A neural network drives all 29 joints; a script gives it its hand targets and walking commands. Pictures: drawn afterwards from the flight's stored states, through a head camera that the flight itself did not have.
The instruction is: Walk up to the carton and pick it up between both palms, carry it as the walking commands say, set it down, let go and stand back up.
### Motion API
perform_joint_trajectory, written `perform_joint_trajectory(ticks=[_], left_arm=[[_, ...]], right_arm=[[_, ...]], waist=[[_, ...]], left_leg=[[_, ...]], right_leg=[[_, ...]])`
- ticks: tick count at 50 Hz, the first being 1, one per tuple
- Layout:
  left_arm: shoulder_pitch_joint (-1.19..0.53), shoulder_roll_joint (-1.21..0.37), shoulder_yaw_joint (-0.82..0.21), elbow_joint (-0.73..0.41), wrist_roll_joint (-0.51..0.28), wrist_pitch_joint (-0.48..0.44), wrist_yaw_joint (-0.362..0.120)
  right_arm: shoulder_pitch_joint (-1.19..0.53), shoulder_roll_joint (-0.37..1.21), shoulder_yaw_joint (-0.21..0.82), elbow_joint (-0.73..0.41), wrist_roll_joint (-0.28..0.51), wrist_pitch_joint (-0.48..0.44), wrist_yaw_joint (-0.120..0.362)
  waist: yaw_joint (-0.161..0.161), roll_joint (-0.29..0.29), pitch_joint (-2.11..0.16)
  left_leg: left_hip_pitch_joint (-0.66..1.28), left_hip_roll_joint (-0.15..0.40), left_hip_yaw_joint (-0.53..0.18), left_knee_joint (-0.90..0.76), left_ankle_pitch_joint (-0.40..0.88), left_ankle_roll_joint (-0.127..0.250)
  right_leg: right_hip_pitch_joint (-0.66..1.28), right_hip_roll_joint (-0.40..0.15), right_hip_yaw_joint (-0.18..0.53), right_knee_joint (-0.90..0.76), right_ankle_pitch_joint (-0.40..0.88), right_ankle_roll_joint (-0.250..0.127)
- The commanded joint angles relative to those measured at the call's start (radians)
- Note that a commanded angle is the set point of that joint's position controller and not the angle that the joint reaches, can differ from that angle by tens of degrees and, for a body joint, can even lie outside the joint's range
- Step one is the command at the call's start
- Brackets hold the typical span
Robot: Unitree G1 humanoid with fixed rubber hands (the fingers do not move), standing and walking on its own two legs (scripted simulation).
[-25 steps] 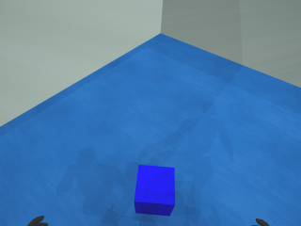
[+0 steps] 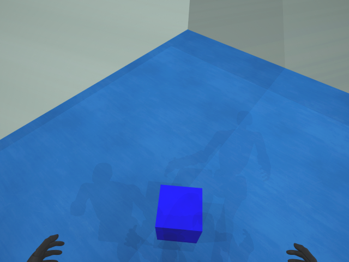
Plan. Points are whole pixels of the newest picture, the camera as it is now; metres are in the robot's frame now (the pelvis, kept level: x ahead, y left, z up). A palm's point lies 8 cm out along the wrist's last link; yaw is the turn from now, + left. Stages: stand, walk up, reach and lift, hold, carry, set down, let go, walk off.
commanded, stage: reach and lift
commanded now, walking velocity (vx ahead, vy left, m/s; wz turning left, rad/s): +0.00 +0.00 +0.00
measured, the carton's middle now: (179, 214) +0.43 -0.01 -0.65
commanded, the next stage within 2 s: none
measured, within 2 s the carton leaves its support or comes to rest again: neither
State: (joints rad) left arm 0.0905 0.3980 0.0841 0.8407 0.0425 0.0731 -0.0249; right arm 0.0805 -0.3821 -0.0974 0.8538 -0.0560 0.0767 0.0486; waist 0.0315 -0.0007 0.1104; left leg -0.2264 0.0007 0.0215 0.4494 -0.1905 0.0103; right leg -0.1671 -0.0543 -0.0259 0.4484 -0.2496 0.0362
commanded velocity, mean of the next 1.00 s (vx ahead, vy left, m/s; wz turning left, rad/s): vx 0.00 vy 0.00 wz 0.00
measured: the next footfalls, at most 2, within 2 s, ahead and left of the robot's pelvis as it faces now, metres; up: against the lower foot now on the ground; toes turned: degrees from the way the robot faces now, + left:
none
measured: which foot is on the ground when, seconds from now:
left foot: down 0.00-1.00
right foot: down 0.00-1.00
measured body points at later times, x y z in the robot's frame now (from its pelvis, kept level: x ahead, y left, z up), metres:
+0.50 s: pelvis +0.00 -0.02 -0.04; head +0.12 -0.01 +0.39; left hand +0.24 +0.27 -0.14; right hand +0.25 -0.28 -0.14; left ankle +0.03 +0.11 -0.74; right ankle +0.00 -0.14 -0.74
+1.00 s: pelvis -0.06 -0.01 -0.09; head +0.17 +0.00 +0.29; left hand +0.37 +0.22 -0.19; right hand +0.36 -0.24 -0.19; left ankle +0.03 +0.11 -0.74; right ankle +0.00 -0.14 -0.74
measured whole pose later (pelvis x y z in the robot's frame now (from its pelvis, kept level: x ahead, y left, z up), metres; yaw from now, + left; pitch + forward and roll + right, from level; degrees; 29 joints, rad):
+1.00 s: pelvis -0.06 -0.01 -0.09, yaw -1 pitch +28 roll -1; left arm -0.77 0.31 0.20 0.82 -0.03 0.23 -0.02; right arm -0.74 -0.27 -0.20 0.78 0.05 0.23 -0.02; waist -0.01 0.00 0.04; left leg -1.23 0.02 -0.02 1.03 -0.29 -0.01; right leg -1.18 -0.01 0.01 1.05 -0.36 0.03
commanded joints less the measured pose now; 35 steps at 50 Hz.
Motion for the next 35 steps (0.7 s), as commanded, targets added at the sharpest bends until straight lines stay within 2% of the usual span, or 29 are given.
perform_joint_trajectory(ticks=[1, 2, 5, 9, 15, 20, 25, 35], left_arm=[[-0.028, 0.121, 0.107, -0.266, 0.051, 0.104, -0.039], [-0.008, 0.132, 0.124, -0.273, 0.061, 0.132, -0.048], [0.016, 0.096, 0.149, -0.316, 0.050, 0.169, -0.048], [-0.010, 0.088, 0.173, -0.360, 0.045, 0.170, -0.050], [-0.112, 0.068, 0.140, -0.381, 0.028, 0.151, -0.050], [-0.161, 0.065, 0.131, -0.326, 0.016, 0.133, -0.044], [-0.284, 0.072, 0.137, -0.301, 0.002, 0.121, -0.041], [-0.635, 0.093, 0.124, -0.237, -0.043, 0.156, -0.039]], right_arm=[[-0.031, -0.138, -0.082, -0.296, -0.033, 0.087, 0.017], [-0.026, -0.145, -0.091, -0.320, -0.040, 0.112, 0.018], [-0.004, -0.096, -0.104, -0.305, -0.042, 0.152, 0.022], [-0.055, -0.061, -0.077, -0.367, -0.020, 0.153, 0.020], [-0.125, -0.030, -0.066, -0.385, -0.006, 0.148, -0.016], [-0.176, -0.007, -0.065, -0.350, -0.001, 0.136, -0.044], [-0.292, 0.006, -0.068, -0.353, 0.020, 0.130, -0.062], [-0.603, 0.007, -0.075, -0.321, 0.073, 0.168, -0.079]], waist=[[-0.006, -0.013, 0.049], [-0.008, 0.001, 0.025], [-0.019, 0.016, -0.059], [0.011, 0.019, -0.197], [-0.015, 0.022, -0.263], [-0.013, -0.001, -0.365], [-0.011, -0.010, -0.460], [-0.023, 0.016, -0.548]], left_leg=[[-0.003, -0.031, 0.050, -0.056, -0.178, -0.008], [0.001, -0.030, 0.056, -0.058, -0.169, -0.016], [0.048, -0.044, 0.030, 0.011, -0.047, -0.035], [0.064, -0.044, 0.008, 0.143, 0.172, -0.023], [-0.052, -0.035, 0.000, 0.265, 0.234, -0.046], [-0.145, -0.036, -0.007, 0.341, 0.312, -0.046], [-0.250, -0.032, -0.006, 0.389, 0.276, -0.040], [-0.419, -0.033, 0.000, 0.428, 0.008, -0.028]], right_leg=[[-0.074, 0.110, -0.053, -0.048, -0.161, -0.021], [-0.063, 0.110, -0.065, -0.039, -0.143, -0.019], [-0.100, 0.102, -0.042, 0.001, -0.056, -0.018], [-0.174, 0.100, -0.007, 0.092, 0.088, -0.011], [-0.287, 0.105, 0.007, 0.223, 0.169, 0.016], [-0.357, 0.103, 0.015, 0.297, 0.269, 0.012], [-0.428, 0.096, 0.022, 0.341, 0.255, 0.014], [-0.593, 0.090, 0.012, 0.392, -0.032, 0.007]])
